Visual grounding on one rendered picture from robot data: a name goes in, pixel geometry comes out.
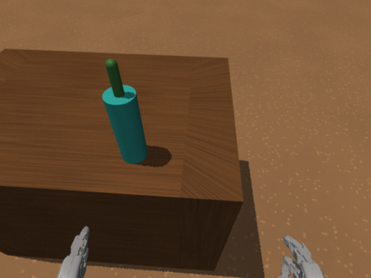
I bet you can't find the left robot hand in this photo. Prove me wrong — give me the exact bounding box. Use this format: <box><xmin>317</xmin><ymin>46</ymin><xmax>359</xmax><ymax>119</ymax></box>
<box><xmin>57</xmin><ymin>226</ymin><xmax>90</xmax><ymax>278</ymax></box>

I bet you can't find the bottle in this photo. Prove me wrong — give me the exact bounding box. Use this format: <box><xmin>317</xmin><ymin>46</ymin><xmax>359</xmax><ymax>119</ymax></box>
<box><xmin>102</xmin><ymin>59</ymin><xmax>148</xmax><ymax>164</ymax></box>

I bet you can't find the right robot hand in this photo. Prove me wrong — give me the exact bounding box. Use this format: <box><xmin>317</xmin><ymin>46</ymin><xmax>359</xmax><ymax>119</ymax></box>
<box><xmin>278</xmin><ymin>235</ymin><xmax>325</xmax><ymax>278</ymax></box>

